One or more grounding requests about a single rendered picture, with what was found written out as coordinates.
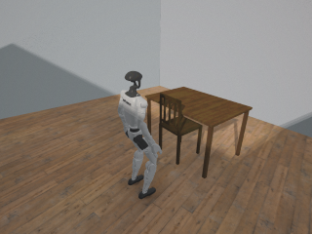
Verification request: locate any right robot upper arm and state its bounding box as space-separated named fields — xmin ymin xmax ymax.
xmin=136 ymin=97 xmax=148 ymax=130

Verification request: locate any chair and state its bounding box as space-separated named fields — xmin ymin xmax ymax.
xmin=159 ymin=93 xmax=203 ymax=165

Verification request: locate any left robot upper arm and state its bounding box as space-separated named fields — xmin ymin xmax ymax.
xmin=117 ymin=90 xmax=128 ymax=115

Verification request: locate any table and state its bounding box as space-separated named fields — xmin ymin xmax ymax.
xmin=145 ymin=87 xmax=253 ymax=178

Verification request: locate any right robot forearm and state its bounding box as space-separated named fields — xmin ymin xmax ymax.
xmin=140 ymin=123 xmax=156 ymax=147

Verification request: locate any right robot hand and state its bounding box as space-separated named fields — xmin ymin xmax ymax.
xmin=151 ymin=143 xmax=163 ymax=159

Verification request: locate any left robot forearm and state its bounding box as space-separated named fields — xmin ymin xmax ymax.
xmin=118 ymin=112 xmax=130 ymax=128

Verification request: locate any left robot hand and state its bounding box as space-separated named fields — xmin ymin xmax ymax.
xmin=123 ymin=126 xmax=130 ymax=135

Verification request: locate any right robot thigh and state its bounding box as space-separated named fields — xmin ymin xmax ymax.
xmin=136 ymin=136 xmax=157 ymax=170

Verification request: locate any robot right foot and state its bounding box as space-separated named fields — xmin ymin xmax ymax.
xmin=138 ymin=187 xmax=156 ymax=199

